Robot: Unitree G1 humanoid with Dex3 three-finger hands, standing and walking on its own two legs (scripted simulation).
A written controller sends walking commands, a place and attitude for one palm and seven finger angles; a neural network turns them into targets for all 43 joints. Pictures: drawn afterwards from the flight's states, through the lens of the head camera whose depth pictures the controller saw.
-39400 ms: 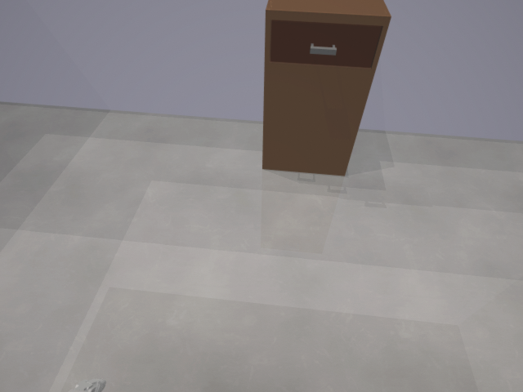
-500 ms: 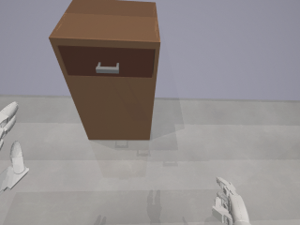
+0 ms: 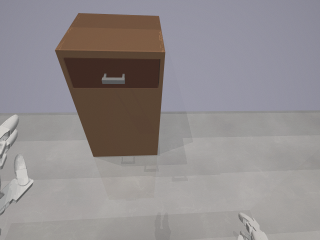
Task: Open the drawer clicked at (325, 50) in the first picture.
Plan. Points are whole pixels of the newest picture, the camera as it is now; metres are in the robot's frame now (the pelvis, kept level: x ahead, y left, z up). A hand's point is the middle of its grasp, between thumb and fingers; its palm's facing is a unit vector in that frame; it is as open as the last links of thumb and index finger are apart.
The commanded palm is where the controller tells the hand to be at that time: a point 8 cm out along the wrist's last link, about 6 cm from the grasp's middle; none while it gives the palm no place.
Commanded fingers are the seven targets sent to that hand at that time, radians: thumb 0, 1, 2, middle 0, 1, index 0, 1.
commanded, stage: stop stepping back and stand still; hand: left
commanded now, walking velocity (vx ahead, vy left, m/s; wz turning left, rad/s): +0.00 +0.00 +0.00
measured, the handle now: (114, 78) +0.80 +0.24 -0.06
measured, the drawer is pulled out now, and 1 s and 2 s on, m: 0.00 0.00 0.00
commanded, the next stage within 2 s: let the arm hang, fingers relaxed in 0.06 s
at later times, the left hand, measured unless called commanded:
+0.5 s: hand out of the picture +0.01 +0.19 -0.18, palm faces -0.07 -0.99 -0.16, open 7.4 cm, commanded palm none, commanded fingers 0.00 0.90 0.90 -0.20 -0.30 -0.20 -0.30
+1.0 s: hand out of the picture +0.04 +0.26 -0.15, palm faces +0.00 -0.93 -0.36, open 7.4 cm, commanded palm none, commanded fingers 0.00 0.90 0.90 -0.20 -0.30 -0.20 -0.30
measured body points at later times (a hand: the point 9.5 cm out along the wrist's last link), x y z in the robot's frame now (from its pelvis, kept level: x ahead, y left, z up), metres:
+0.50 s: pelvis -0.03 +0.01 +0.00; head +0.01 +0.03 +0.45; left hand +0.01 +0.24 -0.16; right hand +0.05 -0.27 -0.12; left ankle +0.01 +0.10 -0.74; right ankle +0.00 -0.10 -0.74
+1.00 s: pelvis -0.01 +0.01 +0.01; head +0.00 +0.00 +0.46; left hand +0.04 +0.30 -0.12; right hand +0.04 -0.25 -0.14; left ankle +0.01 +0.10 -0.74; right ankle +0.00 -0.10 -0.74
